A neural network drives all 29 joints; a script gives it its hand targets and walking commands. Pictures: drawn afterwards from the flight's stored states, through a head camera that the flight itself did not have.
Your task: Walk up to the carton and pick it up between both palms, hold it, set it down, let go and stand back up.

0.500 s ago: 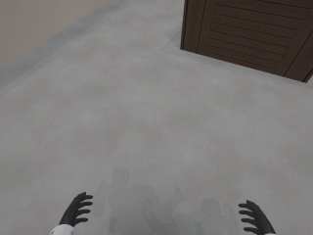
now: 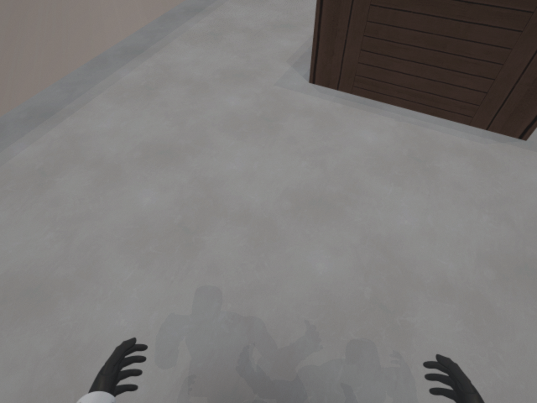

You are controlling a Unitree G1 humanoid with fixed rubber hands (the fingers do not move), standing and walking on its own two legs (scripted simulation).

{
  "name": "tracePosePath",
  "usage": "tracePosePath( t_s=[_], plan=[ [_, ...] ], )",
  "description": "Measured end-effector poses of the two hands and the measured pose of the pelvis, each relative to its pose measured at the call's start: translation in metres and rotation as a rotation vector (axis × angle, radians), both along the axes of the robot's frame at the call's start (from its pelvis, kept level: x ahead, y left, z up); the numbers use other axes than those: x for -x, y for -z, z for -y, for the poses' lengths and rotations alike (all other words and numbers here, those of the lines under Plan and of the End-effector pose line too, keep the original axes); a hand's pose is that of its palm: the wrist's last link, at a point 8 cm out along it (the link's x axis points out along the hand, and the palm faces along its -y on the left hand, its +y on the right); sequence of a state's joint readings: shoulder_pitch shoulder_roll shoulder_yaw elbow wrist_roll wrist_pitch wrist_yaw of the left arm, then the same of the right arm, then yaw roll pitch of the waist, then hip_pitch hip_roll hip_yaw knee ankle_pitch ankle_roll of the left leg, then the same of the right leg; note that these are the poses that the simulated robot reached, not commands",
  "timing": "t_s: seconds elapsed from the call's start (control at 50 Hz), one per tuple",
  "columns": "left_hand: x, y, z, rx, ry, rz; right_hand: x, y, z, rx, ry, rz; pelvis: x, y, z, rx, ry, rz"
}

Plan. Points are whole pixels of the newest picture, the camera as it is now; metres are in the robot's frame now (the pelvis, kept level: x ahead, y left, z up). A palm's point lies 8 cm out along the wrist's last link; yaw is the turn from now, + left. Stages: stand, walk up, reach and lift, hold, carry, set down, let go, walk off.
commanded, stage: stand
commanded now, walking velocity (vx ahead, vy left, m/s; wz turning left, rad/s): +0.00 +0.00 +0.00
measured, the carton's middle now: out of the picture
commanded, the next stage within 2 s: none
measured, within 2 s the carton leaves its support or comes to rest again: neither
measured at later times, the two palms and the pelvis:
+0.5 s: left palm out of the picture +0.13 +0.27 -0.09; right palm out of the picture +0.13 -0.28 -0.09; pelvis -0.01 +0.00 +0.00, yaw +0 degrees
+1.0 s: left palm out of the picture +0.11 +0.28 -0.10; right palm out of the picture +0.10 -0.28 -0.10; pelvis -0.02 +0.00 +0.00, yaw +0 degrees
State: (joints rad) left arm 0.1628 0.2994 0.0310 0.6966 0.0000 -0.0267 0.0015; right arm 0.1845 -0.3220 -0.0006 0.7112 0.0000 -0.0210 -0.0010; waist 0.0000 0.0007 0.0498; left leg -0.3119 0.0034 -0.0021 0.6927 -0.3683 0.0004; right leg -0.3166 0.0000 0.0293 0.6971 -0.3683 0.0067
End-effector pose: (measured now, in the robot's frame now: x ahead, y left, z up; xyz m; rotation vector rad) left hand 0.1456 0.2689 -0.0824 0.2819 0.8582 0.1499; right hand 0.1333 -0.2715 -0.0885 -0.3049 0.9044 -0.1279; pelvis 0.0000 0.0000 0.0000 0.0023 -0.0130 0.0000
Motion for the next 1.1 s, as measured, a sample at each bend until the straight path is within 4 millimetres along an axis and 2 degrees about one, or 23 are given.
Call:
tracePosePath(
  t_s=[0.58, 1.1],
  plan=[
    [0.02, 0.01, -0.006, -0.006, -0.023, -0.064, 0.01, 0.005, 0.006, 0.011, 0.014, -0.032, 0.008, 0.0, 0.0, 0.0, 0.0, 0.012],
    [0.041, 0.019, -0.01, -0.008, -0.042, -0.13, 0.04, 0.016, 0.012, 0.016, 0.042, -0.122, 0.019, 0.0, 0.0, 0.0, 0.0, 0.026]
  ],
)
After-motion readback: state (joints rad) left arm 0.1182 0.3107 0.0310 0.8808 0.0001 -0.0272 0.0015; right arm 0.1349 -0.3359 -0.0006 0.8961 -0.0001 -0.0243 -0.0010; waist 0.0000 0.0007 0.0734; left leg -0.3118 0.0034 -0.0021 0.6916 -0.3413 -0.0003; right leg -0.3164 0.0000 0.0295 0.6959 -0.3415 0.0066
